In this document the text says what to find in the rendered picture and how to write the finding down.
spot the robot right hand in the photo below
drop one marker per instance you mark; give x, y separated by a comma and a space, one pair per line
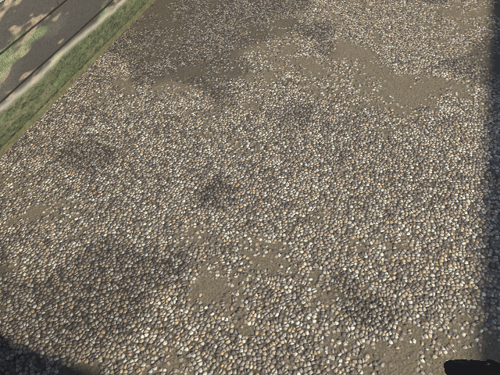
472, 367

